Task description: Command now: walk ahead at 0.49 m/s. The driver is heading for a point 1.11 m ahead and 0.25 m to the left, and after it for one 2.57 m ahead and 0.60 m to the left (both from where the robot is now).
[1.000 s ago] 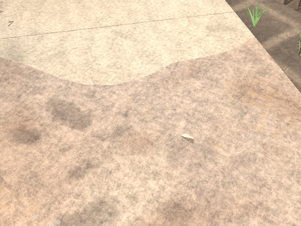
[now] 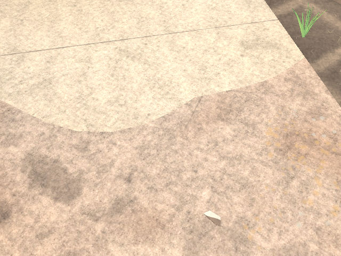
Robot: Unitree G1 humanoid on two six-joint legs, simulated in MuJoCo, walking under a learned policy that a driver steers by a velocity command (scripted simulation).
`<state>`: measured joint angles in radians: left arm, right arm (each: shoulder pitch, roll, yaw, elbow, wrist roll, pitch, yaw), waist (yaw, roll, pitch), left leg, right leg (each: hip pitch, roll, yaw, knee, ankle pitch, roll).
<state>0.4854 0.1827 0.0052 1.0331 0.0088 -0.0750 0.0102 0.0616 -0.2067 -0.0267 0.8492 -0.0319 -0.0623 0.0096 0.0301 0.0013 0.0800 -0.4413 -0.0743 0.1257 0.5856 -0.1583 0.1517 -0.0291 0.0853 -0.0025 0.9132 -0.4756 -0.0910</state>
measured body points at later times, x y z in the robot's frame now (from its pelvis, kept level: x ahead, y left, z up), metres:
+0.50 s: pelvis +0.27 -0.03 +0.01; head +0.31 -0.03 +0.46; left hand +0.49 +0.18 -0.09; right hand +0.17 -0.26 -0.13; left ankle +0.11 +0.05 -0.71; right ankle +0.41 -0.12 -0.71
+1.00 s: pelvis +0.52 +0.00 +0.02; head +0.55 +0.02 +0.46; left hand +0.38 +0.20 -0.13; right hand +0.79 -0.13 -0.09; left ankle +0.62 +0.13 -0.69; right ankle +0.42 -0.12 -0.71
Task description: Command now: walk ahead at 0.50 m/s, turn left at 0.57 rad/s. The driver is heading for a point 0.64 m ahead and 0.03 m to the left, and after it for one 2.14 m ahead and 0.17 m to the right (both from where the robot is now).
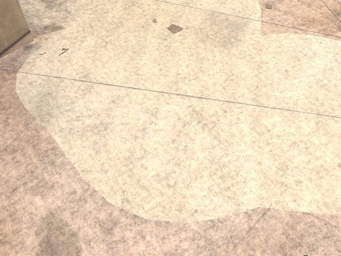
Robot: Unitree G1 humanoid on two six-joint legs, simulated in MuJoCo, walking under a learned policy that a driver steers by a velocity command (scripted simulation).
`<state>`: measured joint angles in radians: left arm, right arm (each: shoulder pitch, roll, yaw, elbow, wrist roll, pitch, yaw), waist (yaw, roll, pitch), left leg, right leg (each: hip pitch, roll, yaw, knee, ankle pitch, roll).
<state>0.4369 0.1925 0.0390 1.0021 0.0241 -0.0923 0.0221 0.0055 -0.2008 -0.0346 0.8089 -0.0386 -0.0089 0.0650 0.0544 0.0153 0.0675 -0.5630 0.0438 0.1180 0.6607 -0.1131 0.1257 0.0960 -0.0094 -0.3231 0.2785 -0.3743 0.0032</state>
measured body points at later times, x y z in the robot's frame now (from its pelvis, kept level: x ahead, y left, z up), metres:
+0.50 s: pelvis +0.26 +0.04 +0.01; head +0.29 +0.06 +0.46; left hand +0.40 +0.31 -0.10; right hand +0.29 -0.23 -0.12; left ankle +0.14 +0.07 -0.73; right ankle +0.46 -0.06 -0.68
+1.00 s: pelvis +0.50 +0.05 +0.01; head +0.55 +0.04 +0.46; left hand +0.51 +0.33 -0.11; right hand +0.68 -0.18 -0.10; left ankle +0.62 +0.21 -0.67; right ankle +0.49 -0.01 -0.73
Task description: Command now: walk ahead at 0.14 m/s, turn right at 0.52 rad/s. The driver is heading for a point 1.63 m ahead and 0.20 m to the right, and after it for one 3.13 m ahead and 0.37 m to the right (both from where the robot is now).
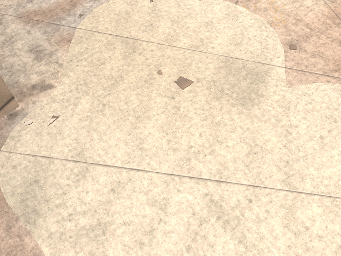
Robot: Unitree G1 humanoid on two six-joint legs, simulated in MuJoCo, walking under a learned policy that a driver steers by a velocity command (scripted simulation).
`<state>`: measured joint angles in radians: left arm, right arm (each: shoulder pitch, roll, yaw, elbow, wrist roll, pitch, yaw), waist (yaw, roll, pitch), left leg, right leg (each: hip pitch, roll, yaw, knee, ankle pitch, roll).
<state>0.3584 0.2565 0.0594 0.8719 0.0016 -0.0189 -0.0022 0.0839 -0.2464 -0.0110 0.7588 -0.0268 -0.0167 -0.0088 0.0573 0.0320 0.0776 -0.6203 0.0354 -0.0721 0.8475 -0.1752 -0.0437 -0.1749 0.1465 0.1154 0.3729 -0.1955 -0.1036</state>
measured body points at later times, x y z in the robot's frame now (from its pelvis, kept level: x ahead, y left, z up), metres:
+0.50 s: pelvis +0.06 +0.04 +0.00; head +0.09 +0.05 +0.45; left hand +0.26 +0.27 -0.12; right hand +0.08 -0.25 -0.11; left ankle +0.14 +0.12 -0.74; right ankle +0.00 -0.08 -0.69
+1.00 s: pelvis +0.03 +0.02 +0.00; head +0.03 +0.02 +0.45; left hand +0.22 +0.21 -0.13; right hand -0.01 -0.24 -0.14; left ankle +0.05 +0.14 -0.74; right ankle +0.00 -0.06 -0.74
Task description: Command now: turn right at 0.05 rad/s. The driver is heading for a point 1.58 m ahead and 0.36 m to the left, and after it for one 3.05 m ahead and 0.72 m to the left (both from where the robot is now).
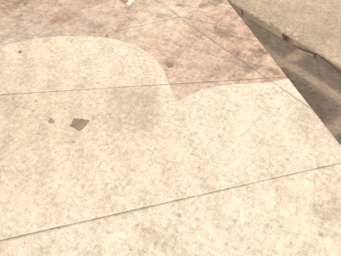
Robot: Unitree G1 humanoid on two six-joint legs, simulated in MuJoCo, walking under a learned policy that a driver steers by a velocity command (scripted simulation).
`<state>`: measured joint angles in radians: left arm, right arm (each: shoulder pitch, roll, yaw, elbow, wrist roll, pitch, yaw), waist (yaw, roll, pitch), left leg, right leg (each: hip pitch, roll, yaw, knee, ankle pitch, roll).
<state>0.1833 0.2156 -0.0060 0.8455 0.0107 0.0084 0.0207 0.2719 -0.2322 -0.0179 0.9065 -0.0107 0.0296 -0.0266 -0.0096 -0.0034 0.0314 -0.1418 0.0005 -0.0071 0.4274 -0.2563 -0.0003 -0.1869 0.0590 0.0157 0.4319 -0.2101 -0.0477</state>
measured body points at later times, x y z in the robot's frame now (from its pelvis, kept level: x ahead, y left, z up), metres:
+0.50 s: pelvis -0.02 +0.02 +0.00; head -0.01 +0.02 +0.45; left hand -0.01 +0.26 -0.15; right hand +0.00 -0.22 -0.15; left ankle -0.02 +0.12 -0.74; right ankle +0.01 -0.09 -0.74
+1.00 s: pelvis -0.01 +0.02 +0.00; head +0.00 +0.02 +0.45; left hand -0.03 +0.24 -0.16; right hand -0.03 -0.20 -0.16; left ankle -0.02 +0.12 -0.74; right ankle +0.01 -0.09 -0.74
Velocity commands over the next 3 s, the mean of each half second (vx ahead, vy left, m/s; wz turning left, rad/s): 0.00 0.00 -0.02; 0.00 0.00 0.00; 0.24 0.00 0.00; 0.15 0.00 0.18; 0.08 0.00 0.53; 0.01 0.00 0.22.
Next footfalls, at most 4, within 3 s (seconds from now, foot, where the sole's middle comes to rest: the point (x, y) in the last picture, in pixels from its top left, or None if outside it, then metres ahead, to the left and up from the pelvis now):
1.68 left None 0.30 0.06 -0.78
2.12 right None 0.31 -0.12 -0.78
2.56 left None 0.30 0.10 -0.78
2.96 right None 0.38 -0.08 -0.78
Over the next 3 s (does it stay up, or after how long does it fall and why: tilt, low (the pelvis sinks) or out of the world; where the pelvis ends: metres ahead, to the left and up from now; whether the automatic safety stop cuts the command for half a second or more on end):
stays up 0.30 0.01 0.00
